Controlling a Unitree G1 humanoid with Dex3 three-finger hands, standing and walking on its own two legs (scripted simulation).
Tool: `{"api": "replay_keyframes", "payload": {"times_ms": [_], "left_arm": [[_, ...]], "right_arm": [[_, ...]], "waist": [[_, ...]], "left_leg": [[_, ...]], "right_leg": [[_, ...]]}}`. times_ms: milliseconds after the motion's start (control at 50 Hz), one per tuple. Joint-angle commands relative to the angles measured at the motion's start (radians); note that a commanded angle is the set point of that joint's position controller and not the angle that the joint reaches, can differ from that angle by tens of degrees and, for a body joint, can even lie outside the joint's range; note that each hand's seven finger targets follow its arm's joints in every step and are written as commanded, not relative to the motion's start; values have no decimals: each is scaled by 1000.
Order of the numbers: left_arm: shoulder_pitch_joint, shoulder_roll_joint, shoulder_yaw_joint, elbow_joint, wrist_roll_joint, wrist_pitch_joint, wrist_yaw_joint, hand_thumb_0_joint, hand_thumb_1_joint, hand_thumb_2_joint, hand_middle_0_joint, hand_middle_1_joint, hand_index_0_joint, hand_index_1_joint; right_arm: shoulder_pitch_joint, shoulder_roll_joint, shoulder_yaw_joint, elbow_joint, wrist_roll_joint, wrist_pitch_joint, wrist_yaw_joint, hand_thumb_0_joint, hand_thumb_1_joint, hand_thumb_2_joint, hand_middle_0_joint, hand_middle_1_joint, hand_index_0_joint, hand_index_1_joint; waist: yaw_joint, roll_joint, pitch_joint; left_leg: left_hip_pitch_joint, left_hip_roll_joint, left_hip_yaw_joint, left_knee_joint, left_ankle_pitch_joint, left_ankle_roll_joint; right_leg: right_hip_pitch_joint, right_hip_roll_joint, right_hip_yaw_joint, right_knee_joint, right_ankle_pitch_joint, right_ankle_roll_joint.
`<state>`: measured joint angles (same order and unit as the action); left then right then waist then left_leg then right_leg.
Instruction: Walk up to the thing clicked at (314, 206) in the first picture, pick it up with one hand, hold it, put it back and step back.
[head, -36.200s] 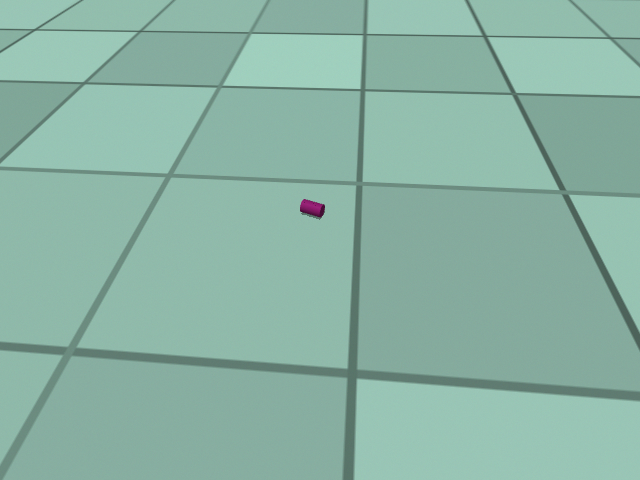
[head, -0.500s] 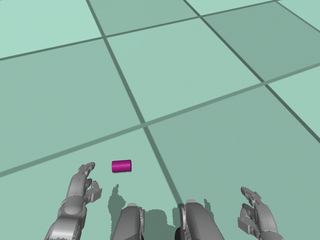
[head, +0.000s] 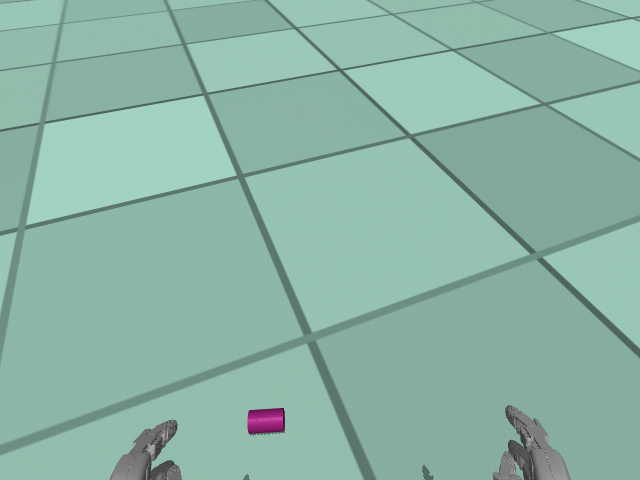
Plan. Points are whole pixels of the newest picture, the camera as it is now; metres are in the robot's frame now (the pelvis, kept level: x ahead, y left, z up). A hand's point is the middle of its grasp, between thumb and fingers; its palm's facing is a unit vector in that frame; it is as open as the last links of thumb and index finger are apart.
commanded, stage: home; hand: left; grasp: from above
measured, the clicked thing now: (266, 420) +0.46 +0.17 -0.69
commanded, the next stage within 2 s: stand in 1.96 s
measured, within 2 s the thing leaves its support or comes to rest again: neither
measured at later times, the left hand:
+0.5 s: hand out of the picture +0.15 +0.18 -0.05, palm faces +0.04 -0.98 -0.20, open 7.4 cm
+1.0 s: hand out of the picture +0.15 +0.17 -0.05, palm faces +0.04 -0.98 -0.20, open 7.4 cm
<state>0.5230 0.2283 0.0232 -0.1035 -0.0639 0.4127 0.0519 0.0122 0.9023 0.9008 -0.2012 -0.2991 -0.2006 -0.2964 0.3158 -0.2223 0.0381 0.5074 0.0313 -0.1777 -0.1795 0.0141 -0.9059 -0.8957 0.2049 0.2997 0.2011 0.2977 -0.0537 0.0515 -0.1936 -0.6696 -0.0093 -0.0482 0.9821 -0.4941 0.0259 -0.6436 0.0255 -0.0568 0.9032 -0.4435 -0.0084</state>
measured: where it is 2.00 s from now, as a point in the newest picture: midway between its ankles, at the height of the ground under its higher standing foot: outside the picture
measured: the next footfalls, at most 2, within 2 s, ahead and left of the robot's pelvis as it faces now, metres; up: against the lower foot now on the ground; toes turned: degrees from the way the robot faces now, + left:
none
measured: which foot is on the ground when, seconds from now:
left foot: down 0.00-1.00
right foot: down 0.00-1.00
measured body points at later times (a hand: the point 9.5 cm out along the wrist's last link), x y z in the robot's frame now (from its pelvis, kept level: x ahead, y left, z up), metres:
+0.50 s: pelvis -0.01 +0.00 +0.00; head +0.01 +0.00 +0.45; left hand +0.15 +0.23 -0.03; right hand +0.14 -0.25 -0.06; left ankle +0.00 +0.10 -0.69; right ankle +0.00 -0.12 -0.69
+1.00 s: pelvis -0.01 -0.01 +0.00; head +0.00 +0.00 +0.45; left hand +0.15 +0.22 -0.03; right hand +0.15 -0.26 -0.06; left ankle +0.00 +0.10 -0.69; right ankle +0.00 -0.12 -0.69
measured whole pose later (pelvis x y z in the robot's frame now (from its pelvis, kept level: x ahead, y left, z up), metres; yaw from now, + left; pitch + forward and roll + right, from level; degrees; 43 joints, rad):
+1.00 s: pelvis -0.01 -0.01 +0.00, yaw +0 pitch +9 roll -2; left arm 0.50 0.24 0.02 -0.10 -0.06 0.42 0.02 0.01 0.90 0.90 -0.20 -0.30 -0.20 -0.30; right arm 0.30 -0.23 0.03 0.53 0.02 -0.24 -0.18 0.02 -0.90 -0.90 0.21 0.30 0.20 0.30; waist -0.04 0.04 -0.16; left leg -0.66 -0.01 -0.05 0.99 -0.49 0.01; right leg -0.64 0.03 -0.06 0.93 -0.45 -0.02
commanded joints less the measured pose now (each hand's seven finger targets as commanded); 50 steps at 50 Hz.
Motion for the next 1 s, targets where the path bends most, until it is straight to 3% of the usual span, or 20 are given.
{"api": "replay_keyframes", "payload": {"times_ms": [0, 180, 320, 540, 680, 720, 760, 780, 800, 820, 980], "left_arm": [[-40, 87, 44, -172, 5, -35, -20, 0, 900, 900, -200, -301, -200, -300], [-59, 104, 58, -182, 13, -39, -27, 0, 900, 900, -200, -300, -200, -300], [-75, 111, 57, -194, 14, -44, -24, 0, 900, 900, -200, -301, -200, -300], [-51, 111, 66, -193, 7, -49, -22, 0, 900, 900, -200, -301, -200, -301], [-51, 113, 65, -178, 11, -45, -24, 0, 900, 900, -200, -301, -200, -301], [-55, 121, 72, -199, 10, -47, -23, 0, 900, 900, -200, -301, -200, -301], [-27, 94, 51, -154, 9, -36, -27, 0, 900, 900, -200, -301, -200, -301], [-57, 113, 63, -195, 10, -40, -26, 0, 900, 900, -200, -301, -200, -301], [-33, 94, 49, -151, 10, -33, -28, 0, 900, 900, -200, -301, -200, -301], [-72, 120, 68, -206, 7, -38, -28, 0, 900, 900, -200, -301, -200, -301], [-58, 115, 58, -200, 12, -36, -24, 0, 900, 900, -200, -301, -200, -301]], "right_arm": [[-68, -122, -47, -147, -12, -78, -17, 0, -901, -899, 199, 299, 199, 299], [-77, -124, -45, -143, -19, -105, -10, 0, -901, -899, 199, 299, 200, 299], [-87, -126, -43, -142, -19, -108, -9, 0, -901, -899, 199, 299, 200, 299], [-75, -127, -48, -135, -17, -116, -14, 0, -902, -899, 199, 299, 199, 299], [-79, -126, -49, -130, -18, -120, -16, 0, -902, -899, 199, 299, 199, 299], [-82, -132, -53, -141, -18, -125, -16, 0, -902, -899, 199, 299, 199, 299], [-71, -126, -47, -124, -17, -122, -16, 0, -902, -899, 199, 299, 199, 299], [-74, -131, -53, -130, -17, -123, -15, 0, -902, -899, 199, 299, 199, 299], [-78, -128, -49, -128, -17, -121, -14, 0, -902, -899, 199, 299, 199, 299], [-78, -130, -51, -129, -17, -122, -15, 0, -902, -899, 199, 299, 199, 299], [-84, -128, -51, -136, -17, -123, -15, 0, -902, -899, 199, 299, 199, 299]], "waist": [[-5, -12, -6], [11, 21, -45], [13, 15, -12], [15, -13, -60], [18, -6, -15], [18, -14, -28], [10, -14, -17], [11, -5, -33], [10, -6, -14], [13, -6, -26], [14, -10, -17]], "left_leg": [[82, 11, -29, -179, 259, -5], [97, 1, -22, -167, 280, -8], [76, 6, -26, -187, 189, -5], [76, 1, -14, -156, 233, -2], [55, 0, -14, -172, 157, -2], [60, 1, -12, -167, 176, 0], [66, 0, -7, -158, 201, -1], [70, 3, -11, -160, 214, -3], [64, 2, -11, -160, 200, -3], [64, 1, -10, -157, 197, 0], [50, -3, -6, -159, 157, 2]], "right_leg": [[52, 15, -13, -125, 184, -13], [84, 7, -2, -122, 205, -13], [63, 9, -4, -134, 133, -10], [84, 4, 7, -125, 177, -9], [58, 5, 7, -138, 115, -5], [71, 5, 9, -135, 132, -5], [63, 4, 12, -133, 153, -6], [65, 6, 10, -127, 163, -7], [56, 5, 10, -130, 150, -6], [65, 4, 10, -134, 150, -6], [59, 0, 15, -141, 122, -3]]}}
